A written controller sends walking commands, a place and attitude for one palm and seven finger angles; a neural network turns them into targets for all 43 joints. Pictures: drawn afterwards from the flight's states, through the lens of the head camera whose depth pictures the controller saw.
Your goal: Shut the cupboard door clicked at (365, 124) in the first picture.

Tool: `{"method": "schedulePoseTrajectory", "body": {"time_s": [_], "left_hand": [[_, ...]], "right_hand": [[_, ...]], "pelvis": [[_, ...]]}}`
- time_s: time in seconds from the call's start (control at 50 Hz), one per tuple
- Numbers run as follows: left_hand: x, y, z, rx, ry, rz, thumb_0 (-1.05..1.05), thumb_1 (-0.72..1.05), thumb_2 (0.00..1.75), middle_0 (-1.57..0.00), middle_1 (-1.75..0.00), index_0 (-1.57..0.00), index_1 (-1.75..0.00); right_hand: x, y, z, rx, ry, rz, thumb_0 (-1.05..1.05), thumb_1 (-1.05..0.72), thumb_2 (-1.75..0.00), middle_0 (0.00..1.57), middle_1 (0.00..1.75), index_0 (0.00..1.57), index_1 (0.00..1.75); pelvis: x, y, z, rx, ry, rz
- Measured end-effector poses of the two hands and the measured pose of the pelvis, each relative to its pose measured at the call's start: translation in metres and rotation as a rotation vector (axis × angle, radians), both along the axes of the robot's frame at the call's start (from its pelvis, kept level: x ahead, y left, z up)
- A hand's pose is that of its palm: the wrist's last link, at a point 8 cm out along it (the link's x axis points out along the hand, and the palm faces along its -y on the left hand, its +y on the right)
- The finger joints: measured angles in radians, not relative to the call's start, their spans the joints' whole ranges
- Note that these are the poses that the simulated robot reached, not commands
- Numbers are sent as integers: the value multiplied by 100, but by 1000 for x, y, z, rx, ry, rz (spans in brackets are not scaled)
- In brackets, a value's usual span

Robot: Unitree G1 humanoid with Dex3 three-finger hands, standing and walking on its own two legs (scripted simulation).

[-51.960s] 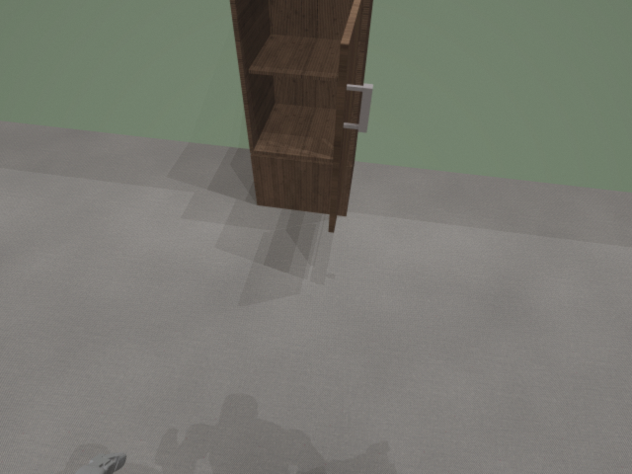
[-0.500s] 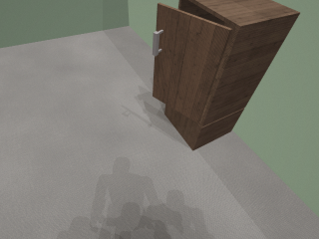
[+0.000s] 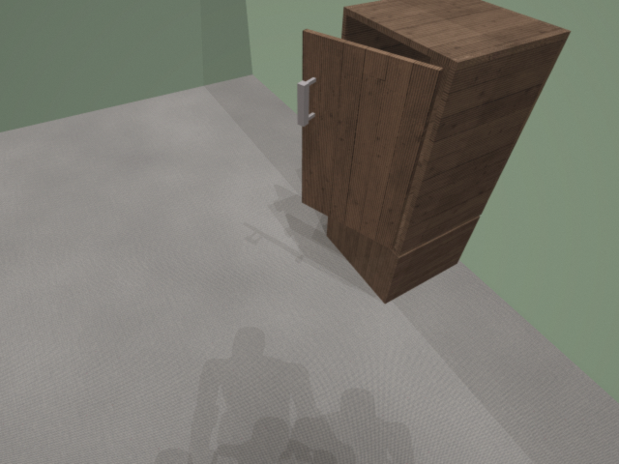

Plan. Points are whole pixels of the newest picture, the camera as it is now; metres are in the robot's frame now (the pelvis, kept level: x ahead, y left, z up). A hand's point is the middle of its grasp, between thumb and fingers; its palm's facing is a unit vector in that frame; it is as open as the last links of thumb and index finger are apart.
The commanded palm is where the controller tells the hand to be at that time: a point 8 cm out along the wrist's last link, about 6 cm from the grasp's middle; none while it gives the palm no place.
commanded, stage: let the arm hang, fingers relaxed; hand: left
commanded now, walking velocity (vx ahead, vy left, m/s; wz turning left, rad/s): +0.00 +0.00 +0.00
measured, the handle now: (307, 101) +1.02 +0.06 -0.03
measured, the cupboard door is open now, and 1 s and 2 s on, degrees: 22 22 22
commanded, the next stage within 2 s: look to check the result in 0.24 s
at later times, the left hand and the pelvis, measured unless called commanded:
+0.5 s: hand out of the picture +0.01 +0.19 -0.17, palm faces +0.01 -0.97 -0.25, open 7.4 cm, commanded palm none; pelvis +0.01 -0.01 +0.00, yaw +0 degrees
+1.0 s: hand out of the picture +0.07 +0.20 -0.16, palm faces +0.00 -0.96 -0.28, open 7.4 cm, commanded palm none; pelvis +0.03 -0.02 +0.01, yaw +1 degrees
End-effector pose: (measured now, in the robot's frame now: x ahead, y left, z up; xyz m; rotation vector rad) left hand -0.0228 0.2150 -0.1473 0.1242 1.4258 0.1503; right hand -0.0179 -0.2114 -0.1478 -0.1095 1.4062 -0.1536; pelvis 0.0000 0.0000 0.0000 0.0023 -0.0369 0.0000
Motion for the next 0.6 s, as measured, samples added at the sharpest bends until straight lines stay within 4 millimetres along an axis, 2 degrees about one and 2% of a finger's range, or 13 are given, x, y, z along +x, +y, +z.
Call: {"method": "schedulePoseTrajectory", "body": {"time_s": [0.16,0.42,0.6], "left_hand": [[25,0,0,2,-60,-21,0,91,89,-20,-30,-20,-30],[27,20,8,57,-28,-27,0,91,89,-20,-30,-20,-30],[42,29,13,88,-48,-34,0,91,89,-20,-30,-20,-30]], "right_hand": [[13,-11,3,-22,-39,2,0,-91,-90,20,29,20,30],[20,-39,7,-66,-10,21,0,-90,-90,20,29,20,30],[43,-58,12,-95,-39,46,0,-90,-90,20,29,20,30]], "pelvis": [[2,-2,1,1,-4,-2],[7,-8,2,1,-1,1],[13,-13,3,0,-3,7]]}}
